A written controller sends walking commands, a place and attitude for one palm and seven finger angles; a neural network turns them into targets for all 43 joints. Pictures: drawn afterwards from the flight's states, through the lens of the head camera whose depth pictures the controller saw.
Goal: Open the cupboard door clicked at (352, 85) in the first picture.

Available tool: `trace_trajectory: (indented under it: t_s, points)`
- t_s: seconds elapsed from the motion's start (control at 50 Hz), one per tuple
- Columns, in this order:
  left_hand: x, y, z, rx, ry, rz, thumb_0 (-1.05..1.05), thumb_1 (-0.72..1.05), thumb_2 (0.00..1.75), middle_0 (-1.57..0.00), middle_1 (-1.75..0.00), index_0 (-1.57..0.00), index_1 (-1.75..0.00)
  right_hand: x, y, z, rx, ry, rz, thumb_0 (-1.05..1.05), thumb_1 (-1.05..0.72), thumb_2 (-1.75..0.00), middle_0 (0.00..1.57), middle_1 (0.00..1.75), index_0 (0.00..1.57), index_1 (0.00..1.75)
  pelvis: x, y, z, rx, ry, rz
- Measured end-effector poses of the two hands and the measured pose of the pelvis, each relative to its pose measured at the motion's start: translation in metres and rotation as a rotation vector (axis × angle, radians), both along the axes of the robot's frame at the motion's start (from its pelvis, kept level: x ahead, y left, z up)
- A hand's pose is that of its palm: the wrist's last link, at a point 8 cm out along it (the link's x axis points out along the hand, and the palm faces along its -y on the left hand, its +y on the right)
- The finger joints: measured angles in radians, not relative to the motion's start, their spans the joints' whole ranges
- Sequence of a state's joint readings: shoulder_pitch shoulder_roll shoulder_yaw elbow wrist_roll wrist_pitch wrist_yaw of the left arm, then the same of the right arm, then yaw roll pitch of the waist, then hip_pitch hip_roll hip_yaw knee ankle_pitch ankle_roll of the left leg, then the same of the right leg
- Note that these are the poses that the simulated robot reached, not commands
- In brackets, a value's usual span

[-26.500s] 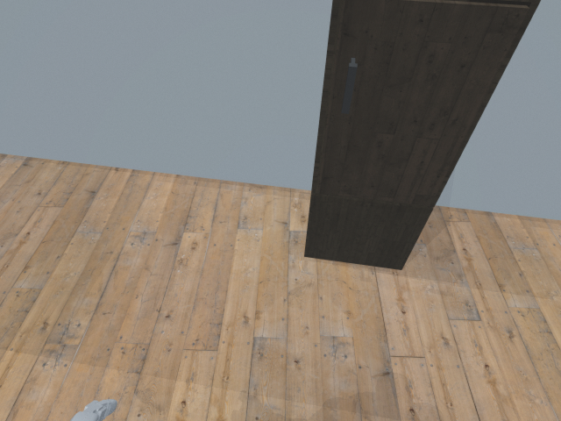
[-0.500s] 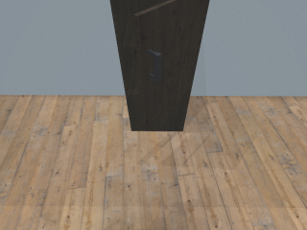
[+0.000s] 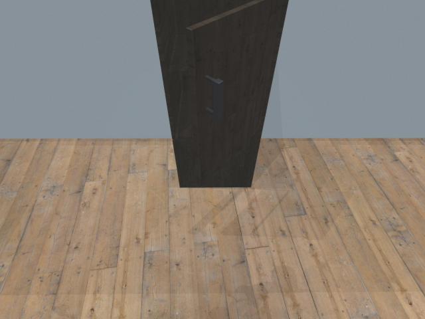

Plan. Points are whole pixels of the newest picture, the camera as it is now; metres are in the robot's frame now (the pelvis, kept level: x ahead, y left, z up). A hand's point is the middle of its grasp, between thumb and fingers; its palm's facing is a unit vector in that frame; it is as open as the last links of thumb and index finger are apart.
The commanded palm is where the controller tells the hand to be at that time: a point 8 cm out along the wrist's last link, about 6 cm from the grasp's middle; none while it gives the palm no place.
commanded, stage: let the arm hang, fingers relaxed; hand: left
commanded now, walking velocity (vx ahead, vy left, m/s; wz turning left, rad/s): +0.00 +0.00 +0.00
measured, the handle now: (213, 98) +0.65 +0.03 +0.05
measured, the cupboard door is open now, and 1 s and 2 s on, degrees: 46 46 46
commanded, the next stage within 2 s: look to check the result in 0.06 s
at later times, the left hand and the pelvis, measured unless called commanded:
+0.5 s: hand out of the picture +0.03 +0.18 -0.17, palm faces +0.03 -0.98 -0.21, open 7.4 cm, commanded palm none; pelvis +0.02 +0.00 +0.00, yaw +0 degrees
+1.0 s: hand out of the picture +0.07 +0.19 -0.18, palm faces -0.03 -0.97 -0.24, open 7.4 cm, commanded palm none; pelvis +0.03 -0.01 +0.00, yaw -5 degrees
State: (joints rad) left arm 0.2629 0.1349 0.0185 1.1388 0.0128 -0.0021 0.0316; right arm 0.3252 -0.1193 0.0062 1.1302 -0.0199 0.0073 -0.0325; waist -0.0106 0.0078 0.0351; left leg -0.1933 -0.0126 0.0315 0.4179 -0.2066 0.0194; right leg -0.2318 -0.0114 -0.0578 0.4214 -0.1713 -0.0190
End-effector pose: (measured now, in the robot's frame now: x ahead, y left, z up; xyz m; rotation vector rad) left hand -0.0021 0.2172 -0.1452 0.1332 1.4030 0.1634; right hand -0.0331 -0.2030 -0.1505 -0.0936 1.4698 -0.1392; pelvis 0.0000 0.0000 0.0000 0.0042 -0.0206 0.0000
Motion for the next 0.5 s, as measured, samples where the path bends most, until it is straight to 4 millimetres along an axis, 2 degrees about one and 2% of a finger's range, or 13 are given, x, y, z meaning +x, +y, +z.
trace_trajectory:
  t_s: [0.24,0.5]
  points:
    - [0.000,0.005,0.003,0.012,0.032,0.007,0.00,0.91,0.90,-0.20,-0.30,-0.20,-0.29,0.028,-0.004,0.000,-0.009,-0.030,0.015,0.00,-0.91,-0.89,0.20,0.30,0.20,0.30,0.011,0.002,0.001,-0.001,0.006,0.000]
    - [0.028,0.009,0.005,0.024,-0.005,-0.007,0.00,0.90,0.90,-0.20,-0.30,-0.20,-0.29,0.056,-0.015,0.002,-0.029,-0.057,0.038,0.00,-0.91,-0.89,0.20,0.30,0.20,0.30,0.023,0.000,0.002,-0.001,0.008,0.003]
